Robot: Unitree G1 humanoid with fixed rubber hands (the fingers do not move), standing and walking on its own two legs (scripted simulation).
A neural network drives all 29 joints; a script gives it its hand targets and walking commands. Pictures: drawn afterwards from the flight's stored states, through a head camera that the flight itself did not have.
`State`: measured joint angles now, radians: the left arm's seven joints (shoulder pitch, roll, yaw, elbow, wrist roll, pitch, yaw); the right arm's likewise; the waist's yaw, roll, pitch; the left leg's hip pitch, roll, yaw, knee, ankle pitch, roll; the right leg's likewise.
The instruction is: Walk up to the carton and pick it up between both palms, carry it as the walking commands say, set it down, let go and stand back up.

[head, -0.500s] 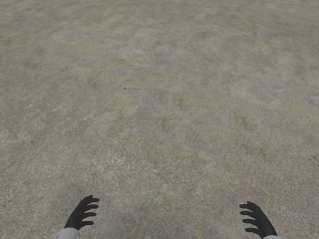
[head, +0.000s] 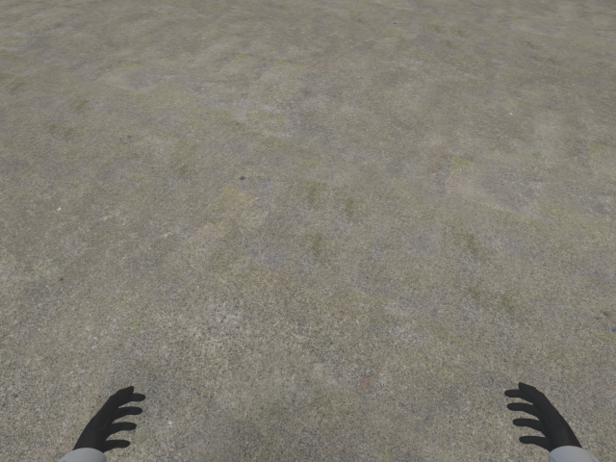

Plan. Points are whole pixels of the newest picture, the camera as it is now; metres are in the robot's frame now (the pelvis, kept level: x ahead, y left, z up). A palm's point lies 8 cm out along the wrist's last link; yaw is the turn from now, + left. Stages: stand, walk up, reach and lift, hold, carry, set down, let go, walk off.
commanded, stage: stand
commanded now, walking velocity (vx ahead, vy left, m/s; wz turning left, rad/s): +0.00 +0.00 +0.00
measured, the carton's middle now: out of the picture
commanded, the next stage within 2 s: walk up in 1.92 s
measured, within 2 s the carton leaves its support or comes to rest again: neither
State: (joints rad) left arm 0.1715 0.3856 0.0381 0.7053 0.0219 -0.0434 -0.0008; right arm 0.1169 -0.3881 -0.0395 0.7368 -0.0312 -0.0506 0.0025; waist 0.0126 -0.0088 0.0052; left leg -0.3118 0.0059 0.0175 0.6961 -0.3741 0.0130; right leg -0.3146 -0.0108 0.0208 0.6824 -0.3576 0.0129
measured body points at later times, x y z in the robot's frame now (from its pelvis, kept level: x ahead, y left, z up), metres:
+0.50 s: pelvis +0.00 -0.01 +0.02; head +0.00 +0.00 +0.47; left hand +0.13 +0.31 -0.08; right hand +0.13 -0.33 -0.07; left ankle +0.00 +0.11 -0.72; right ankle +0.00 -0.13 -0.72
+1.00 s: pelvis +0.00 -0.01 +0.03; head +0.00 -0.01 +0.48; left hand +0.11 +0.31 -0.08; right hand +0.11 -0.34 -0.08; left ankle +0.00 +0.11 -0.72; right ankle +0.00 -0.14 -0.72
